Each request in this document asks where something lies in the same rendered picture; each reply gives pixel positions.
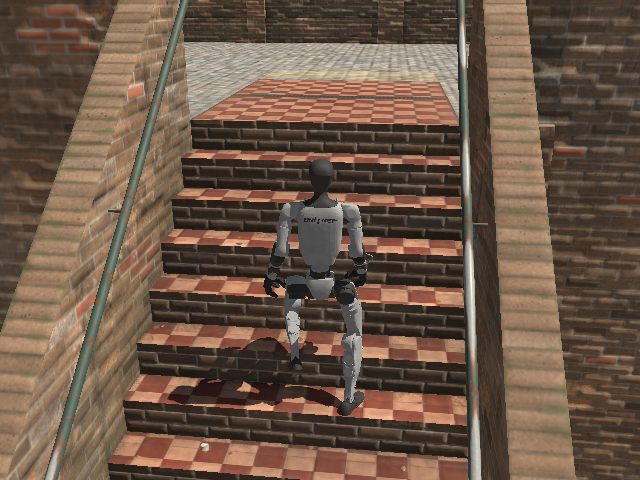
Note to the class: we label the stairs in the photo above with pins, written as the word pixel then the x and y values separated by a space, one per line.
pixel 214 399

